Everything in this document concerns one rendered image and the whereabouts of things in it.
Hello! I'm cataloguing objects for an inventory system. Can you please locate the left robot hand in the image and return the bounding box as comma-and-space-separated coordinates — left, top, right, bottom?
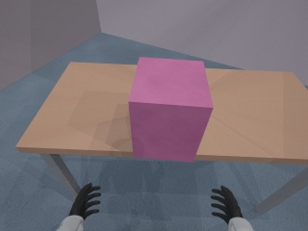
68, 183, 101, 220

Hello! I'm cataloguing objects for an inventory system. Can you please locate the left robot forearm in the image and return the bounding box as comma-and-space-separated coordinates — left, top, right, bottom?
56, 215, 85, 231

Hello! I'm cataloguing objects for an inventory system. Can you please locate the right robot hand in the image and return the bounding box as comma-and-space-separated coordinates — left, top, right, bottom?
211, 185, 244, 225

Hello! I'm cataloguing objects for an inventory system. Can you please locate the right robot forearm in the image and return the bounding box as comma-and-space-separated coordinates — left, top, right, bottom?
227, 217, 254, 231

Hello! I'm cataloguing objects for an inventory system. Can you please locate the table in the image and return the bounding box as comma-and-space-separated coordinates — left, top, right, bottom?
15, 62, 308, 215

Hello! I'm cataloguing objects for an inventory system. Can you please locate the carton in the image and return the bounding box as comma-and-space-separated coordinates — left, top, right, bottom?
128, 57, 214, 163

